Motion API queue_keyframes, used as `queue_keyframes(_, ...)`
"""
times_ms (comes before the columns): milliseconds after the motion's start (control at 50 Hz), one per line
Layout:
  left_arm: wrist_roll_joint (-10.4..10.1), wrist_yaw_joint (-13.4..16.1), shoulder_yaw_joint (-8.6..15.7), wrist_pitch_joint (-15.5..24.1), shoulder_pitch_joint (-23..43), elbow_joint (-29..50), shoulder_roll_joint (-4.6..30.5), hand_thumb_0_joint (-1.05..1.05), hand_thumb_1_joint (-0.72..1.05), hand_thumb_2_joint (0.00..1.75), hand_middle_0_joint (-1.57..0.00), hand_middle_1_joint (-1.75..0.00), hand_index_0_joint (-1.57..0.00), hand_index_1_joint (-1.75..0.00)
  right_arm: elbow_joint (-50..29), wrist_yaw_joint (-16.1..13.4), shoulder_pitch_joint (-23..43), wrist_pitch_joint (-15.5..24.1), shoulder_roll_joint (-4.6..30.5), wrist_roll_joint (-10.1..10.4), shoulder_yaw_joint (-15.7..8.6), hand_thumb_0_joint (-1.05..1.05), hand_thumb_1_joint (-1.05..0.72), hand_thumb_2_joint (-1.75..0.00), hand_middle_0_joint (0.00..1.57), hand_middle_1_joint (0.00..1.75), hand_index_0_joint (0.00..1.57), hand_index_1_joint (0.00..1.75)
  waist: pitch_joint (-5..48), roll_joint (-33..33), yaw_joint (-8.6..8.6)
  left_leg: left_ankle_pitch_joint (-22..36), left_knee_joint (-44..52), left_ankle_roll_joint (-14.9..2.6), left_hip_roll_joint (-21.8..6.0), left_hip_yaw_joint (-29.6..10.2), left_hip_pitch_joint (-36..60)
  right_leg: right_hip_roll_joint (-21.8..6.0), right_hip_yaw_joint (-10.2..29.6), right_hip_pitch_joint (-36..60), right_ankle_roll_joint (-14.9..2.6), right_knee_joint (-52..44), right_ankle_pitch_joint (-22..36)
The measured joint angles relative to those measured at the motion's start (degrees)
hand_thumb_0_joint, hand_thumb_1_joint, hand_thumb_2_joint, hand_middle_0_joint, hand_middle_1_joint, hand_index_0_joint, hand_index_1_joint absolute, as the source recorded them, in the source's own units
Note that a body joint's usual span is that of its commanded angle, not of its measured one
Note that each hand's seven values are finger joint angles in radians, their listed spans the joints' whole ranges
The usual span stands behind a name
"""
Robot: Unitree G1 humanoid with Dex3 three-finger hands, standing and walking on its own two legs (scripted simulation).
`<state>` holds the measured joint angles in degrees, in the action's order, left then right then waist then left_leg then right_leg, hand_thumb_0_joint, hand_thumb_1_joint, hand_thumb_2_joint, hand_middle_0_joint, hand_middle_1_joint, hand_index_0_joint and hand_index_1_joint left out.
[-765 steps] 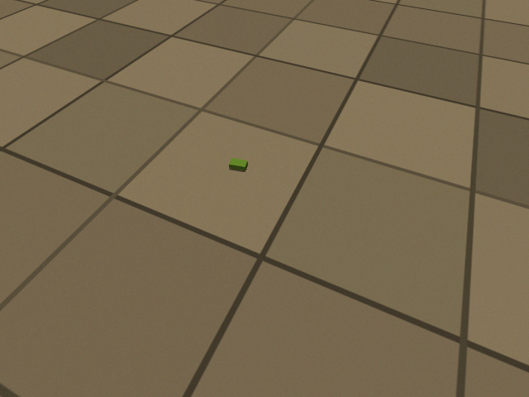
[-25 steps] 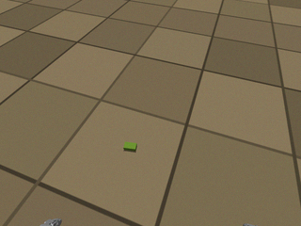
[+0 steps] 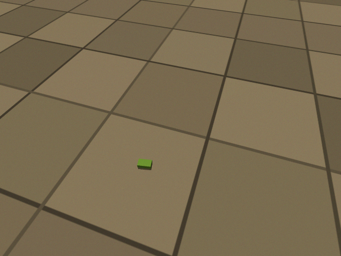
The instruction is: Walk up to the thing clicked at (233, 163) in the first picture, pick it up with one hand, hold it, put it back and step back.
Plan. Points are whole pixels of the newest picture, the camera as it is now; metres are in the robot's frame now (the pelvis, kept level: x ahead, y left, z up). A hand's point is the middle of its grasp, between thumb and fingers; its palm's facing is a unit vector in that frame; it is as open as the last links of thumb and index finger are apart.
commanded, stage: stand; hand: left
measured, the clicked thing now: (144, 163) +0.78 +0.22 -0.77
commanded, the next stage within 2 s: walk up in 0.48 s
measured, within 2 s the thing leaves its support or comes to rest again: neither
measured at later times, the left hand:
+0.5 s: hand out of the picture +0.08 +0.25 -0.16, palm faces -0.03 -0.94 -0.34, open 7.4 cm
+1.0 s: hand (54, 249) +0.15 +0.33 -0.17, palm faces -0.02 -0.95 -0.32, open 7.4 cm
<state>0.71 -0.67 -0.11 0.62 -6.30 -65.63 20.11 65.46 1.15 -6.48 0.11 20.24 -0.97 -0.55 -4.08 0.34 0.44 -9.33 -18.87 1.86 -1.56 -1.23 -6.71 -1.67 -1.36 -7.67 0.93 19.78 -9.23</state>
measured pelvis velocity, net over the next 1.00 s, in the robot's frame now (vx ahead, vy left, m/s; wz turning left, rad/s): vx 0.12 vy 0.05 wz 0.01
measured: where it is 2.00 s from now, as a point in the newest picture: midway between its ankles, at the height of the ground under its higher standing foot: (180, 242)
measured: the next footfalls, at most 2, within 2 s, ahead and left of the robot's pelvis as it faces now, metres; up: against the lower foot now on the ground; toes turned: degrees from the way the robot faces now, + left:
left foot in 0.74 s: +0.12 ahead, +0.16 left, +0.00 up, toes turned +5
right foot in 1.20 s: +0.36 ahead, -0.10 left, +0.00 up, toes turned -4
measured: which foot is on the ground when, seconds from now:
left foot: down 0.00-0.56, up 0.58-0.72, down 0.74-1.00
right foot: down 0.00-0.76, up 0.78-1.00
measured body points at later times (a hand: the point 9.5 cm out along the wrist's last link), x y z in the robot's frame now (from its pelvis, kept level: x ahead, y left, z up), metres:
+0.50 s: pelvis +0.00 +0.00 +0.00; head +0.01 +0.00 +0.45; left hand +0.08 +0.30 -0.13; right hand +0.07 -0.30 -0.14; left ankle +0.01 +0.14 -0.75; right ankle +0.02 -0.13 -0.75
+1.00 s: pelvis +0.12 +0.05 -0.01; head +0.13 +0.08 +0.44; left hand +0.16 +0.38 -0.14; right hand +0.14 -0.27 -0.10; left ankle +0.08 +0.15 -0.75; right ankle +0.20 -0.11 -0.69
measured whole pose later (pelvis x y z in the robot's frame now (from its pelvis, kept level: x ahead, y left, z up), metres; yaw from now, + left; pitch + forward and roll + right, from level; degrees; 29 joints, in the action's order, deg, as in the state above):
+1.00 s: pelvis +0.12 +0.05 -0.01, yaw +1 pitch -4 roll +1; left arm 1.0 -3.6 3.8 -0.6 -15.9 -55.8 25.3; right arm 54.6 1.7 -19.9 4.6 20.7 -1.6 -4.1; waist -4.8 -4.8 -0.5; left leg -15.7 -22.1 -1.6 0.5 4.4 -2.6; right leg -1.0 6.4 -27.8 -0.2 53.0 -14.2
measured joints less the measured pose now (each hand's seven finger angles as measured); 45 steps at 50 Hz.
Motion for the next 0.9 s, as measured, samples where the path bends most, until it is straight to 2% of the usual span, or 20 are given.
queue_keyframes(480,-0.2,-0.1,-0.2,0.0,0.3,0.8,0.2,0.00,0.90,0.90,-0.20,-0.30,-0.20,-0.30,-0.5,-0.2,-0.6,0.3,0.0,0.1,0.9,0.00,-0.90,-0.90,0.20,0.30,0.21,0.30,0.8,-0.2,-0.21,-0.3,-0.2,0.12,-0.2,0.1,-0.3,0.2,0.1,-0.4,-0.11,0.2,-0.2)
queue_keyframes(500,0.0,-0.5,0.3,-0.1,0.0,1.2,0.1,0.00,0.90,0.90,-0.20,-0.30,-0.20,-0.30,-1.0,0.1,-0.9,0.3,0.0,0.0,0.5,0.00,-0.90,-0.90,0.20,0.30,0.21,0.30,0.8,-0.1,-0.22,-2.1,-1.3,-0.48,-0.2,0.1,-0.8,0.2,0.1,-0.7,-0.40,1.0,-1.8)
queue_keyframes(560,1.0,-1.7,2.1,0.2,-2.4,3.2,0.1,0.00,0.90,0.90,-0.20,-0.30,-0.20,-0.30,-2.7,1.2,-3.5,0.5,0.6,-0.9,-0.8,0.00,-0.90,-0.90,0.20,0.30,0.21,0.30,2.5,0.3,0.10,-13.9,-7.6,-2.70,0.0,-0.7,-3.1,0.7,0.1,-1.7,-1.98,4.5,-10.9)
queue_keyframes(580,1.1,-1.9,2.6,0.3,-3.2,3.9,0.2,0.00,0.90,0.90,-0.20,-0.30,-0.20,-0.30,-3.2,1.4,-4.3,0.5,1.0,-1.1,-1.2,0.00,-0.90,-0.90,0.20,0.30,0.21,0.30,2.9,0.3,0.16,-15.1,-10.8,-2.94,0.0,-0.3,-4.5,0.6,-0.1,-1.6,-2.41,4.4,-10.9)
queue_keyframes(620,1.5,-2.0,3.5,0.9,-4.4,5.5,0.7,0.00,0.90,0.90,-0.20,-0.30,-0.20,-0.30,-3.9,1.5,-5.4,0.5,1.7,-1.3,-2.1,0.00,-0.90,-0.90,0.20,0.30,0.21,0.30,2.4,-0.3,0.69,-15.1,-17.1,-2.97,0.2,1.3,-7.3,-0.2,-0.4,-0.7,-3.01,3.0,-5.6)
queue_keyframes(640,1.6,-2.0,3.9,1.1,-5.0,6.1,1.0,0.00,0.90,0.90,-0.20,-0.30,-0.20,-0.30,-4.2,1.5,-5.7,0.6,2.1,-1.4,-2.5,0.00,-0.90,-0.90,0.20,0.30,0.21,0.30,1.8,-0.5,1.03,-15.5,-18.9,-3.06,0.1,1.8,-8.5,-0.5,-0.4,-0.1,-2.76,2.4,-3.1)
queue_keyframes(700,1.8,-2.1,4.5,0.8,-6.9,7.2,1.6,0.00,0.90,0.90,-0.20,-0.30,-0.20,-0.30,-5.1,1.9,-6.2,0.9,3.6,-1.5,-3.7,0.00,-0.90,-0.90,0.20,0.30,0.21,0.30,0.6,0.5,1.82,-16.3,-18.6,-3.38,-1.2,1.6,-10.4,-0.4,-1.2,1.6,-1.06,2.7,-4.8)
queue_keyframes(720,1.9,-2.3,4.5,0.4,-7.6,7.4,2.2,0.00,0.90,0.90,-0.20,-0.30,-0.20,-0.30,-5.6,2.1,-6.4,1.1,3.8,-1.5,-4.0,0.00,-0.90,-0.90,0.20,0.30,0.21,0.30,0.5,0.4,1.98,-14.9,-16.5,-3.58,-1.5,1.9,-10.2,-0.6,-1.2,1.7,-0.84,3.7,-6.0)
queue_keyframes(740,1.9,-2.4,4.6,-0.2,-8.4,7.5,2.8,0.00,0.90,0.90,-0.20,-0.30,-0.20,-0.30,-6.2,2.1,-6.7,1.6,3.9,-1.5,-4.4,0.01,-0.90,-0.90,0.20,0.30,0.21,0.30,0.3,-0.1,1.97,-10.6,-14.2,-3.37,-1.4,2.5,-9.4,-1.1,-0.9,1.3,-0.88,6.0,-7.9)
queue_keyframes(760,1.8,-2.4,4.7,-0.9,-9.0,7.6,3.6,0.00,0.90,0.90,-0.20,-0.30,-0.20,-0.30,-6.9,2.0,-7.0,2.4,3.7,-1.6,-4.8,0.00,-0.90,-0.90,0.20,0.30,0.21,0.30,0.1,-1.3,1.88,-5.1,-13.3,-3.06,-0.7,3.3,-8.7,-2.0,-0.1,0.1,-1.75,10.2,-11.6)
queue_keyframes(780,1.7,-2.2,4.8,-1.7,-9.5,7.4,4.2,0.00,0.90,0.90,-0.20,-0.30,-0.20,-0.30,-7.8,1.7,-7.4,3.2,3.4,-1.9,-5.2,0.00,-0.90,-0.90,0.20,0.30,0.21,0.30,0.0,-2.3,1.57,-4.0,-14.1,-2.87,0.0,4.0,-8.6,-1.9,2.0,-2.4,-2.46,17.0,-15.9)
queue_keyframes(800,1.6,-1.9,4.8,-2.3,-9.8,7.1,4.5,0.00,0.90,0.90,-0.20,-0.30,-0.20,-0.30,-8.4,1.3,-7.9,3.7,2.9,-2.1,-5.3,0.00,-0.90,-0.90,0.20,0.30,0.21,0.30,0.2,-3.0,0.88,-5.2,-14.7,-2.87,0.4,4.3,-8.3,-0.5,4.2,-5.2,-2.89,24.2,-18.0)
queue_keyframes(840,1.0,-1.8,4.4,-2.9,-10.2,7.0,4.9,0.00,0.90,0.90,-0.20,-0.30,-0.20,-0.30,-8.9,0.9,-9.2,3.8,2.0,-1.8,-5.0,0.00,-0.90,-0.90,0.20,0.30,0.21,0.30,0.8,-3.8,-0.67,-6.4,-13.2,-3.17,0.9,4.0,-6.6,2.1,6.5,-10.0,-3.66,34.1,-17.0)
queue_keyframes(900,0.2,-2.2,4.1,-1.8,-10.1,8.0,5.2,0.00,0.91,0.90,-0.20,-0.30,-0.20,-0.30,-9.2,0.7,-11.2,3.6,1.3,-1.2,-4.2,0.00,-0.90,-0.90,0.20,0.30,0.21,0.30,0.6,-4.7,-0.84,-5.9,-8.4,-3.45,1.4,4.5,-2.2,2.6,7.0,-15.3,-3.31,38.4,-11.6)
